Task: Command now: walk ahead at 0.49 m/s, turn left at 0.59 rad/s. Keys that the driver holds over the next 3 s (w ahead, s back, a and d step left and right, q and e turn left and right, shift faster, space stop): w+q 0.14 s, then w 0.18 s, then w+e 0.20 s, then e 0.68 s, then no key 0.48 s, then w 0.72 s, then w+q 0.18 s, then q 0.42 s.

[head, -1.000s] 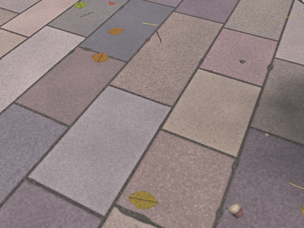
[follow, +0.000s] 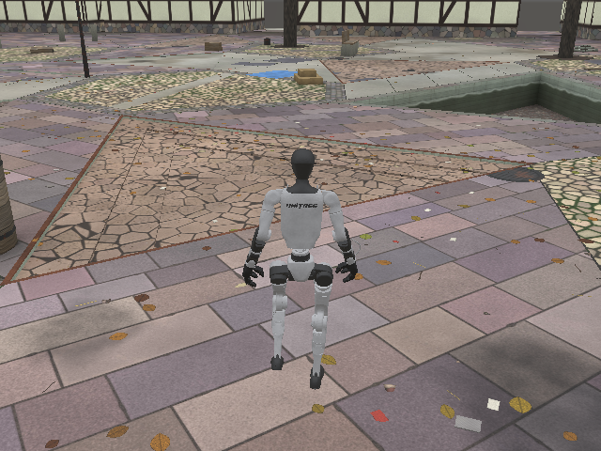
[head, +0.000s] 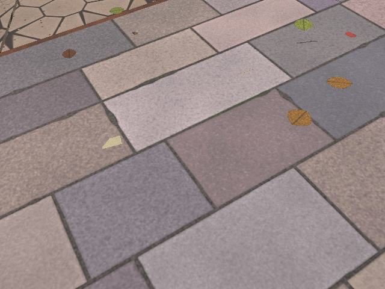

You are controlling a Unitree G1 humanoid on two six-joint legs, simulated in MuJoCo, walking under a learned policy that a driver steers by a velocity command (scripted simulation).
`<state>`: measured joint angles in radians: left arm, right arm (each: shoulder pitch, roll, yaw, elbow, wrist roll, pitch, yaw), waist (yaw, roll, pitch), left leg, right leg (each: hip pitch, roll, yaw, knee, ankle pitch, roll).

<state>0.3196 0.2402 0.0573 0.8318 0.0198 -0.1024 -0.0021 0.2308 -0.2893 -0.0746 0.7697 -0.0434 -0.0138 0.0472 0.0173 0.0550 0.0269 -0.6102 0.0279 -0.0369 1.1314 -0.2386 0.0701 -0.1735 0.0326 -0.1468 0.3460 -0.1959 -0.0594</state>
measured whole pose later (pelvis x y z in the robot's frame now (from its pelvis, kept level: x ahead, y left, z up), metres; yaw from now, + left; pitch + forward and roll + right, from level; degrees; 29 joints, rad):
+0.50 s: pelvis +0.27 +0.07 +0.00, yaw +8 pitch +0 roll +0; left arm 0.30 0.24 0.04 0.87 0.02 -0.03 -0.02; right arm 0.29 -0.22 -0.04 0.87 -0.02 -0.08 0.01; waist 0.01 -0.03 0.04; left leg -0.17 -0.07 0.11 0.35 -0.19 0.10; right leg -0.54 -0.08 0.01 1.13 -0.29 -0.05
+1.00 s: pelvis +0.45 +0.06 -0.01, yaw -8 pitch +1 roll +1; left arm 0.22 0.25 0.07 0.81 0.01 0.01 0.00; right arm 0.16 -0.23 -0.04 0.81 -0.03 0.01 -0.03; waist 0.02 0.02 0.09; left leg -0.54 0.03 -0.04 1.14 -0.40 -0.03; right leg -0.37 0.12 -0.01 0.45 -0.09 -0.13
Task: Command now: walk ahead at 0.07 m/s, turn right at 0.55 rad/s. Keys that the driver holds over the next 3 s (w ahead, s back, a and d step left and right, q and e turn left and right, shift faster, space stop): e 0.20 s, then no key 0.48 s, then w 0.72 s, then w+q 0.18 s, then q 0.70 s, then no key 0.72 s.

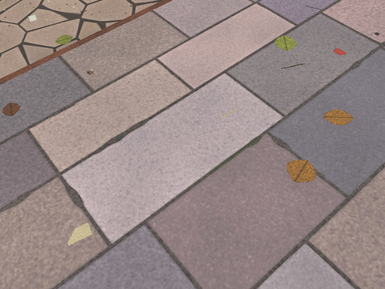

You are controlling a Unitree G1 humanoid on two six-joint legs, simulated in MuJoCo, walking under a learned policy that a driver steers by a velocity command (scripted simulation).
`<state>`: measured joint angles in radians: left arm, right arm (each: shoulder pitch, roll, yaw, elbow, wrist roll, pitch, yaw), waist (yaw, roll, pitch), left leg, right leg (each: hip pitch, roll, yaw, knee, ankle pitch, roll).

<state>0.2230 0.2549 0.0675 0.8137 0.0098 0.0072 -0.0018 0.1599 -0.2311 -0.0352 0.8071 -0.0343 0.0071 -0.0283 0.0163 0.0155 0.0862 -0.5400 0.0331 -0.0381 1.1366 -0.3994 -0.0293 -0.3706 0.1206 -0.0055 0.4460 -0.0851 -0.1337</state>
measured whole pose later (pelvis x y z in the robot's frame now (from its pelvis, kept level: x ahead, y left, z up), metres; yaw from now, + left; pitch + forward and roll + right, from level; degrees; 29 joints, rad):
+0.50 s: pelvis +0.04 +0.06 +0.01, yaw -13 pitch +1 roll -1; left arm 0.22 0.28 0.08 0.81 0.02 0.04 0.00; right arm 0.24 -0.23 -0.02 0.80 -0.02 0.00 -0.04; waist 0.00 -0.05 0.02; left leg -0.20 -0.03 -0.02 0.41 -0.22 0.05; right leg -0.44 0.14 0.14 0.92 -0.40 0.01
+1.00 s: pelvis +0.08 +0.07 +0.01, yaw -14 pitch -1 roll +0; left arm 0.32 0.25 0.05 1.00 0.02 -0.01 0.00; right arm 0.32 -0.25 -0.05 0.92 -0.03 -0.06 0.01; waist -0.01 -0.02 0.01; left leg -0.18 -0.05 0.05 0.48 -0.28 0.08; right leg -0.21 0.02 0.06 0.74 -0.44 -0.07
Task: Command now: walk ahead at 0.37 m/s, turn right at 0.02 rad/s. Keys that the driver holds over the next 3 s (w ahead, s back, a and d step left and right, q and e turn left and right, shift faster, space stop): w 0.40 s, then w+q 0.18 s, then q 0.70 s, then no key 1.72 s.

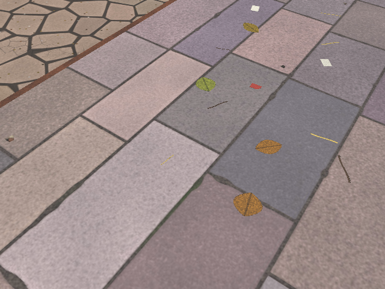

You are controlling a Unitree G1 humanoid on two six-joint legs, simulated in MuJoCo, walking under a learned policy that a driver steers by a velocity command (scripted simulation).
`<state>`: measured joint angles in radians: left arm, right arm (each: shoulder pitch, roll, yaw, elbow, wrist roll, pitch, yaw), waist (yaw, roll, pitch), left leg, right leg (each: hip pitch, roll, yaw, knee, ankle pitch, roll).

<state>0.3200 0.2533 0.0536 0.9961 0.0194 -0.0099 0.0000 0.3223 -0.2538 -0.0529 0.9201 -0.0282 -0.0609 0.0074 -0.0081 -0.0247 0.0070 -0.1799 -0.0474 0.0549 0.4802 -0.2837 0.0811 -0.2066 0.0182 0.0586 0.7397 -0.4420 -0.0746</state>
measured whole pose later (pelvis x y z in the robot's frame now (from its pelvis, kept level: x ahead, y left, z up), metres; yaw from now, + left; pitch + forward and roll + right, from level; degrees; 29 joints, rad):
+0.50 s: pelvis +0.24 -0.05 -0.01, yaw +2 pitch +0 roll +0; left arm 0.11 0.23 0.05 0.90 0.03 -0.06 -0.01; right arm 0.39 -0.21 -0.03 1.03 -0.01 -0.07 0.01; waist -0.04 0.03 0.07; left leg -0.25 0.00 -0.02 1.13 -0.36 0.09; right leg -0.36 0.04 -0.13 0.54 -0.18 -0.10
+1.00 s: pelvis +0.45 -0.02 -0.02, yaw +16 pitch +0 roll +0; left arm 0.24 0.20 0.04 0.92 0.02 -0.02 0.04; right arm 0.15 -0.22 -0.06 0.87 -0.01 -0.01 0.00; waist 0.00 -0.01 0.11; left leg -0.41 -0.09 0.08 0.57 -0.16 0.14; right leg -0.39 -0.01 -0.07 1.25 -0.52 0.00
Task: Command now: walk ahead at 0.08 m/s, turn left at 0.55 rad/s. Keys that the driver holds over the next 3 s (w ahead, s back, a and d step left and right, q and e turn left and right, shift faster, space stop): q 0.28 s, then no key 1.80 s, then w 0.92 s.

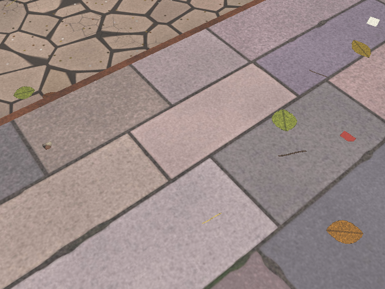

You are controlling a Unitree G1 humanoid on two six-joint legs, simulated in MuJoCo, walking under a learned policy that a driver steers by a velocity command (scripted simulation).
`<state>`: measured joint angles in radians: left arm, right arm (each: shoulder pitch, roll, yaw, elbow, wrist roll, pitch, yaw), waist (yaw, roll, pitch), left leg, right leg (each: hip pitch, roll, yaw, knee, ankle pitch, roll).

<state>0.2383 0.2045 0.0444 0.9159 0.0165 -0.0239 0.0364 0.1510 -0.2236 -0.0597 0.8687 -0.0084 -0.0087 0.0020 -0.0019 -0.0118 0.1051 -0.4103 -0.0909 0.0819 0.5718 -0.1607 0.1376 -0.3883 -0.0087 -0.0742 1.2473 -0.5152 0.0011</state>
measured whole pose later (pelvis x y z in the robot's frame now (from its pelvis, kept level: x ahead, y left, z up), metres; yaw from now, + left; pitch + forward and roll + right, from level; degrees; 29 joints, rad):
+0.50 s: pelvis +0.04 -0.06 +0.02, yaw +14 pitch +1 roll +0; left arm 0.22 0.24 0.03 0.80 0.02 0.01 0.05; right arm 0.21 -0.27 -0.08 0.83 -0.02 0.04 -0.01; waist -0.01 0.04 0.02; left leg -0.40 -0.16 -0.16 0.62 -0.33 0.04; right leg -0.24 0.03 0.02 0.49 -0.25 -0.04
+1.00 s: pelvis +0.03 -0.06 +0.02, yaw +16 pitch -2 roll +0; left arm 0.23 0.23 0.02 0.96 0.01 0.01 0.02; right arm 0.19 -0.22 -0.02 1.03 -0.01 0.01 -0.04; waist 0.02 -0.01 0.04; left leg -0.09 -0.03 -0.06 0.38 -0.25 0.01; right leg -0.14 0.03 0.00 0.38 -0.20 -0.03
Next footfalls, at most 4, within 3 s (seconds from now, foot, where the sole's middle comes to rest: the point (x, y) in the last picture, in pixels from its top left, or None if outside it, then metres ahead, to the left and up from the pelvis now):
0.44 right None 0.10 -0.14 -0.76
0.80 left None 0.01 0.05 -0.76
2.82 left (171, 283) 0.44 0.09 -0.76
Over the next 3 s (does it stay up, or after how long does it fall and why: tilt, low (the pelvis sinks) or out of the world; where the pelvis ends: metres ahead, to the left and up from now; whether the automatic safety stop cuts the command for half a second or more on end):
stays up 0.39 0.03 0.02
